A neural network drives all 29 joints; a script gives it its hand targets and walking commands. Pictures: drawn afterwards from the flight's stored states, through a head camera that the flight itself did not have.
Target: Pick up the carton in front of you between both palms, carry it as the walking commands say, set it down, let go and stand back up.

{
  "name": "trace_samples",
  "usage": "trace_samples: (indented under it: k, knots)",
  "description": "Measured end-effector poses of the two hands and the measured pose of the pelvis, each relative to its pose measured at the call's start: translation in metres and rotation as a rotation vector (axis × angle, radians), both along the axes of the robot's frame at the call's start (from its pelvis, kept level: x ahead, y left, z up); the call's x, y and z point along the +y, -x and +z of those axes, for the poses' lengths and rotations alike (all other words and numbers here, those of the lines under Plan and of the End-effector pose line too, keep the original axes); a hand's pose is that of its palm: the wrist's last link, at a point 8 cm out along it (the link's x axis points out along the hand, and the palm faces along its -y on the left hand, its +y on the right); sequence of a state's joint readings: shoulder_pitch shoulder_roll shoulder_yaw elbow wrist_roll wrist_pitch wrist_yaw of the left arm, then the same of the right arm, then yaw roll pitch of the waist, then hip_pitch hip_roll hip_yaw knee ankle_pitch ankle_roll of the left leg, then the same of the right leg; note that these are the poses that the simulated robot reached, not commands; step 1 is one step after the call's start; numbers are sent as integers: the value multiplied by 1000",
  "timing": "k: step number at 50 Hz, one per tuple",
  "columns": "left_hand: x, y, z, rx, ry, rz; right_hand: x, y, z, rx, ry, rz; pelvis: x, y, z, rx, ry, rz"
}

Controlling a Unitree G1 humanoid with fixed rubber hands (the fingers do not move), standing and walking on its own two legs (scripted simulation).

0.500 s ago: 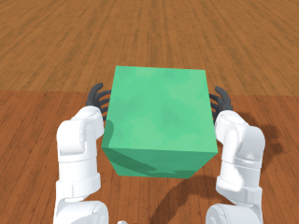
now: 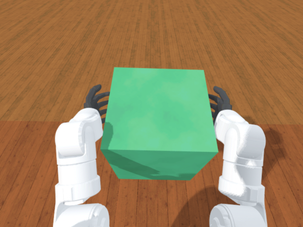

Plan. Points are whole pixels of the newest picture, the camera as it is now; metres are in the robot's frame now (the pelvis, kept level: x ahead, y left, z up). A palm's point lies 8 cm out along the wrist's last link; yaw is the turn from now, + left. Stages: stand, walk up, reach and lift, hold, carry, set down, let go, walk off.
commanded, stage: carry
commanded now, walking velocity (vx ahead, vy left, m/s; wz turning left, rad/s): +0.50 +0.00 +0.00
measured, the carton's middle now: (156, 130) +0.35 +0.00 +0.10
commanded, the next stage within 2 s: none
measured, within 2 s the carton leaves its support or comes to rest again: neither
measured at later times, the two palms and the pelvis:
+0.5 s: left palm (114, 51) +0.65 +0.15 +0.17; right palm (200, 54) +0.63 -0.15 +0.17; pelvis +0.30 +0.02 +0.02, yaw -2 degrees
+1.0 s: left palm (125, 18) +0.93 +0.14 +0.19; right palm (191, 19) +0.94 -0.16 +0.19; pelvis +0.59 -0.02 +0.05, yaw +0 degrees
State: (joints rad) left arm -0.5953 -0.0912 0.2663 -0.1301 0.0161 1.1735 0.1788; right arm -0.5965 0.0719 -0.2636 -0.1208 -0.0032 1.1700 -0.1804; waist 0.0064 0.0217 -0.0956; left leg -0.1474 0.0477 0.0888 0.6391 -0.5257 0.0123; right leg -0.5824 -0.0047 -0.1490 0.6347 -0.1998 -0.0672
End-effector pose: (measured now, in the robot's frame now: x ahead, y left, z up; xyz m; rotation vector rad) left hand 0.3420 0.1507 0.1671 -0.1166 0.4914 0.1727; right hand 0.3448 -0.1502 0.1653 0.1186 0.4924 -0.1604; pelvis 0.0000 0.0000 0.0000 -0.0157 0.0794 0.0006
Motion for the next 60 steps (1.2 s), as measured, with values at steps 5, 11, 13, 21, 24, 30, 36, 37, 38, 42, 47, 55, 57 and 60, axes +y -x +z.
trace_samples:
  k: [5, 11, 13, 21, 24, 30, 36, 37, 38, 42, 47, 55, 57, 60]
  knots:
    - [0, -42, -13, 107, -4, 58, 1, -59, -15, 106, -35, 36, -13, -50, 14, -1, -12, -9]
    - [-2, -108, 6, 65, 12, 57, -2, -122, 2, 65, -54, 12, -16, -111, 31, 12, -26, -13]
    - [-4, -135, 15, 39, 9, 42, -5, -144, 10, 40, -45, 1, -14, -135, 34, 15, -27, -16]
    - [-2, -251, 21, 27, 2, -24, -2, -245, 21, 25, -9, -36, 8, -249, 26, 9, -29, -38]
    - [-1, -298, 7, 51, 7, -71, 0, -278, 13, 52, 7, -70, 19, -289, 20, -7, -39, -47]
    - [-8, -364, -2, 124, 59, -92, -6, -327, 3, 124, -3, -129, 28, -346, 40, -2, -15, -40]
    - [-5, -429, 23, 39, 48, -60, -5, -402, 32, 38, -6, -106, 23, -412, 52, 12, -8, -34]
    - [-4, -441, 28, 27, 43, -54, -5, -416, 36, 26, -4, -97, 21, -424, 53, 14, -9, -32]
    - [-4, -453, 32, 18, 37, -49, -4, -431, 40, 18, -1, -88, 19, -437, 54, 16, -9, -29]
    - [-7, -503, 40, 9, 18, -29, -8, -489, 47, 11, 5, -53, 5, -495, 51, 19, -12, -18]
    - [-15, -563, 32, 51, -5, 10, -15, -566, 30, 51, -4, 12, -16, -564, 40, -3, 3, 2]
    - [-12, -634, 30, 108, 11, 69, -11, -652, 27, 108, -62, 25, -28, -642, 67, 6, -26, -9]
    - [-13, -658, 39, 79, 11, 60, -13, -673, 35, 79, -55, 15, -27, -664, 71, 11, -27, -11]
    - [-15, -698, 52, 39, 7, 37, -15, -706, 47, 39, -41, -1, -22, -701, 74, 16, -27, -17]
